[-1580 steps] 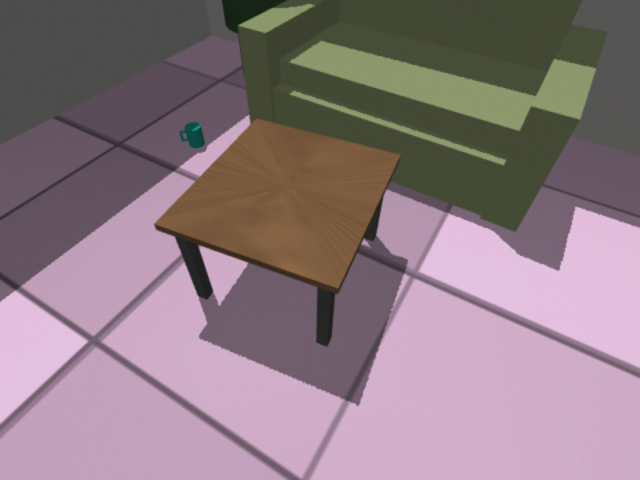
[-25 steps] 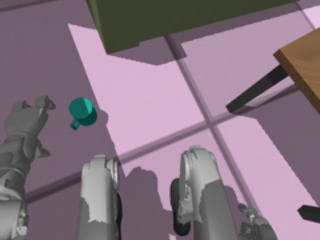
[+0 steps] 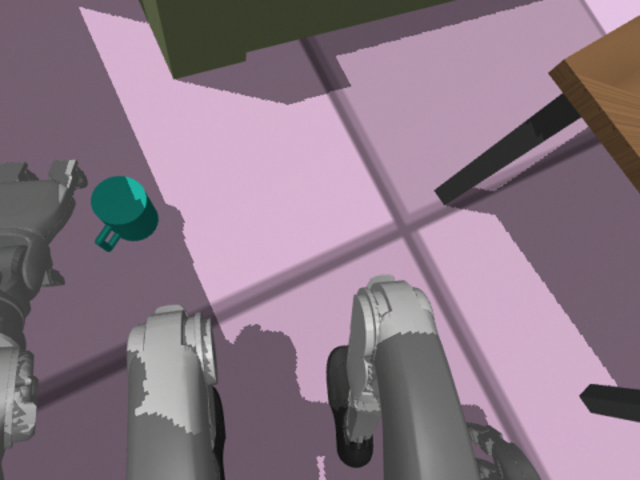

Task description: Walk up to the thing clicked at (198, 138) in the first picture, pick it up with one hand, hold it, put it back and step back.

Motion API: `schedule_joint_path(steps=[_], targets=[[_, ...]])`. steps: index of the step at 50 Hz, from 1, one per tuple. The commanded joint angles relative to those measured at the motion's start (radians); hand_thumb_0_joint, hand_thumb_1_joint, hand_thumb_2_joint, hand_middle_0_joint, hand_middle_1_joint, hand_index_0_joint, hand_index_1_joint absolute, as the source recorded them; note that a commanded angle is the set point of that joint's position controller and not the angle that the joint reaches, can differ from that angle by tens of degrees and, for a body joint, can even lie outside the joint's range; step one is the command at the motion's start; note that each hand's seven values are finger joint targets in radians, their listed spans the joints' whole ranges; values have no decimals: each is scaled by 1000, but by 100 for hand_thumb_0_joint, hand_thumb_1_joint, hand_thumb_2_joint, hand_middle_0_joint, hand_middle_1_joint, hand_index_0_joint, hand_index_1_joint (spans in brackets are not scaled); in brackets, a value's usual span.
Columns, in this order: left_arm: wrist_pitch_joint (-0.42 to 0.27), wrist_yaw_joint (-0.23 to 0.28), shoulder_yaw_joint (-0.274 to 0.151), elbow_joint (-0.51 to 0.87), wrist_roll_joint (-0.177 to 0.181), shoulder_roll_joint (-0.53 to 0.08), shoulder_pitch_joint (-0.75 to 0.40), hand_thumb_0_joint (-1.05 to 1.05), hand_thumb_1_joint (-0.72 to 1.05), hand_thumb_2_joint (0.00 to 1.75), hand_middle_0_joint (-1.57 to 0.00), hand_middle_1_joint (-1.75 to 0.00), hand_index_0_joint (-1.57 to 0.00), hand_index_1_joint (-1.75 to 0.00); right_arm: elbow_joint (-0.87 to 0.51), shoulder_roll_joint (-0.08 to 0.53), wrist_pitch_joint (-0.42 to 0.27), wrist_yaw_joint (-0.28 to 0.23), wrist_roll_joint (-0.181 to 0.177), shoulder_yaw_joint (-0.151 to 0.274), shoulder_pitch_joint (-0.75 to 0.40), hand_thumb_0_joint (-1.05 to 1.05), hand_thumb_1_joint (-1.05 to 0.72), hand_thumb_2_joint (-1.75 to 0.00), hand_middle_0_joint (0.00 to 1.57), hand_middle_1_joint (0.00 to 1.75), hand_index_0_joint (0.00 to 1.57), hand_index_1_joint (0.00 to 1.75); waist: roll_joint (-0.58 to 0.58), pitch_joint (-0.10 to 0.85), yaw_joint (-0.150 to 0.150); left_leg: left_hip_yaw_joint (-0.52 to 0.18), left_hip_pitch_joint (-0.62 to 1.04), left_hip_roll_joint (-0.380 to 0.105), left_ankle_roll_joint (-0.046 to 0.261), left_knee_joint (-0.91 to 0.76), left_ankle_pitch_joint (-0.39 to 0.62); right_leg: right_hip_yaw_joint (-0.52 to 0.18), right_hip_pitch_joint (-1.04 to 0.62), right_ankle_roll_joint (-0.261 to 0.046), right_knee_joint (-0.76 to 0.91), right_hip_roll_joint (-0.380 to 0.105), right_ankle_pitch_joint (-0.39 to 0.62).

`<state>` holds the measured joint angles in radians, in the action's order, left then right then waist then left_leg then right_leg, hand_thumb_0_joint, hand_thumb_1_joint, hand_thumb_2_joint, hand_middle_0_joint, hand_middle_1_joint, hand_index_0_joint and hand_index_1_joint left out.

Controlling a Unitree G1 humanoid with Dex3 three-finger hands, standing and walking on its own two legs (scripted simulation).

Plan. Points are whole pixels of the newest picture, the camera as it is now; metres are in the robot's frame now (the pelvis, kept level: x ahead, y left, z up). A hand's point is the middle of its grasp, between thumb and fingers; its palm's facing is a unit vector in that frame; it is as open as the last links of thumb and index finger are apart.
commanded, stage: rise first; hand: left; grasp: from above
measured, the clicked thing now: (121, 218) +0.50 +0.24 -0.31
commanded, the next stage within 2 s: approach in 0.78 s
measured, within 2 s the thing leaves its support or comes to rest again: neither
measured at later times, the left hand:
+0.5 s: hand (66, 230) +0.45 +0.28 -0.19, palm faces -0.47 -0.04 -0.88, open 13.9 cm
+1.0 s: hand (74, 225) +0.46 +0.27 -0.21, palm faces -0.47 -0.04 -0.88, open 13.9 cm
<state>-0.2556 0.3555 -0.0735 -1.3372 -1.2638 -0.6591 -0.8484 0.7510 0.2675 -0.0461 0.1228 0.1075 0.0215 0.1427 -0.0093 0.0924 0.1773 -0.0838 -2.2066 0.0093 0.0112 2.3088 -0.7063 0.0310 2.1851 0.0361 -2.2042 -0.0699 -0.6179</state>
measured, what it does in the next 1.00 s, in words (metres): stands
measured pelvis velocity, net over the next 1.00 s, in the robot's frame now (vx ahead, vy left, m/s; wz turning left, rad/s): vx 0.01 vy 0.00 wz -0.02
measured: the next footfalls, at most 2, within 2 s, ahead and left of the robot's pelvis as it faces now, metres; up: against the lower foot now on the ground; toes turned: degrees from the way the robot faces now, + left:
none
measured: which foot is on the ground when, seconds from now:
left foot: down 0.00-1.00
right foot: down 0.00-1.00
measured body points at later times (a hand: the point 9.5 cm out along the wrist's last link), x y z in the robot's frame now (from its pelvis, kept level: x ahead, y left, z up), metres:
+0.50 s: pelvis +0.01 +0.00 -0.02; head +0.25 +0.05 +0.36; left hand +0.47 +0.28 -0.14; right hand +0.06 -0.29 -0.13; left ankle +0.08 +0.12 -0.33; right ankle +0.11 -0.14 -0.33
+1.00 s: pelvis +0.01 +0.00 -0.03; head +0.25 +0.06 +0.35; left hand +0.48 +0.27 -0.15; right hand +0.05 -0.28 -0.13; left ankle +0.08 +0.12 -0.33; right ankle +0.11 -0.14 -0.33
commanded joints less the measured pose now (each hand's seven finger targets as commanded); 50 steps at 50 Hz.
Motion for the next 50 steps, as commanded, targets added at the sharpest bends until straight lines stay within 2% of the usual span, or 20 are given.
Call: schedule_joint_path(steps=[1,7,11,16,22,24,25,26,28,31,34,36,38,40,42,43,44,45,48,50], targets=[[-5,64,-39,116,-6,-260,-313,0,-51,98,-7,-104,-9,-102,-25,234,-9,-10,9,78,186,0,-91,-91,20,30,20,30,-204,659,13,63,463,32,20,-273,143,79,-312,-69,199,50,101],[6,88,-57,96,-10,-274,-341,0,-50,98,-7,-104,-9,-102,-17,242,-14,-6,15,75,206,0,-90,-90,20,30,20,30,-231,669,18,52,476,29,16,-264,180,84,-286,-68,171,45,136],[17,91,-44,61,-6,-244,-330,0,-50,97,-7,-106,-9,-103,-16,242,-15,-1,20,74,213,0,-91,-90,20,30,20,30,-222,644,36,52,471,27,16,-252,188,85,-272,-66,168,44,143],[17,94,-63,76,-7,-278,-342,0,-51,98,-7,-105,-9,-103,-14,248,-16,3,21,72,226,0,-91,-91,20,30,20,30,-220,671,35,64,444,30,21,-228,204,81,-309,-66,160,46,164],[13,96,-49,39,-7,-261,-322,0,-52,98,-7,-106,-9,-104,-14,243,-15,6,25,67,226,0,-91,-91,20,30,20,30,-211,646,42,66,428,31,21,-222,190,83,-303,-68,159,48,149],[14,102,-61,27,-9,-267,-314,0,-53,100,-7,-105,-8,-104,-11,249,-14,7,28,61,234,0,-91,-90,20,30,20,30,-197,639,43,68,420,33,22,-217,205,82,-305,-65,159,46,162],[7,104,-69,80,-3,-291,-363,0,-52,99,-7,-105,-8,-103,-12,249,-15,8,27,65,231,0,-91,-90,20,30,20,30,-229,675,35,67,432,31,20,-219,207,82,-311,-67,151,47,164],[11,103,-64,49,-8,-280,-329,0,-52,99,-6,-106,-8,-104,-11,252,-17,8,29,67,235,0,-91,-90,20,30,20,30,-235,667,36,69,450,30,19,-211,221,81,-307,-67,151,46,176],[9,104,-53,43,-13,-270,-340,0,-53,100,-7,-105,-8,-104,-7,252,-14,8,30,60,240,0,-91,-91,20,30,20,30,-203,665,55,72,420,33,24,-198,224,81,-327,-64,155,50,185],[6,112,-59,61,-12,-282,-357,0,-53,100,-7,-105,-8,-104,-6,250,-15,9,32,59,236,0,-91,-90,20,30,20,30,-235,682,42,73,427,32,21,-200,229,81,-325,-66,148,51,185],[9,118,-59,6,-18,-275,-339,0,-55,102,-7,-105,-8,-104,-7,256,-15,11,35,55,242,0,-91,-91,20,30,20,30,-209,648,56,69,398,34,23,-199,210,87,-310,-66,146,52,170],[8,122,-57,19,-13,-279,-373,0,-54,101,-7,-105,-8,-104,0,258,-17,10,33,54,230,0,-91,-91,20,30,20,30,-223,646,47,61,415,31,21,-205,200,89,-278,-70,139,51,161],[9,120,-42,-4,-20,-263,-376,0,-54,101,-7,-105,-8,-105,-3,261,-20,12,37,51,232,0,-91,-91,20,30,20,30,-238,624,68,56,416,30,18,-208,184,94,-254,-69,137,52,145],[11,125,-49,1,-21,-280,-380,0,-54,101,-7,-105,-8,-104,-1,263,-22,12,35,52,224,0,-91,-90,20,30,20,30,-251,628,53,52,429,28,16,-211,175,94,-240,-70,130,50,138],[10,127,-44,16,-23,-272,-406,0,-55,102,-7,-105,-7,-104,-1,266,-23,12,39,48,228,0,-91,-91,20,30,20,30,-260,644,70,53,433,29,16,-201,185,96,-245,-68,130,51,149],[14,126,-45,-21,-23,-274,-385,0,-55,102,-7,-105,-7,-104,-1,266,-27,15,38,46,233,0,-91,-91,20,30,20,30,-249,612,74,54,412,29,17,-196,179,95,-240,-68,125,48,146],[13,128,-48,3,-20,-269,-390,0,-60,109,-11,-100,-6,-105,-3,266,-26,15,42,46,231,0,-91,-90,20,30,20,30,-253,629,68,50,425,29,16,-204,187,98,-240,-66,125,48,151],[14,131,-44,3,-23,-275,-410,0,-52,101,-6,-108,-9,-105,3,267,-27,14,37,47,232,0,-90,-89,20,30,20,30,-269,641,71,44,440,27,13,-207,188,100,-227,-68,117,48,152],[16,137,-16,-16,-26,-235,-487,0,-47,95,-6,-110,-10,-106,6,269,-33,16,44,38,244,0,-90,-89,20,30,20,30,-268,618,120,36,435,24,12,-195,178,103,-204,-66,115,48,153],[16,139,2,-2,-23,-221,-551,0,-46,94,-5,-111,-10,-106,16,269,-36,15,45,34,251,0,-90,-89,20,30,20,30,-283,633,135,40,439,24,14,-182,183,106,-206,-68,118,54,158]])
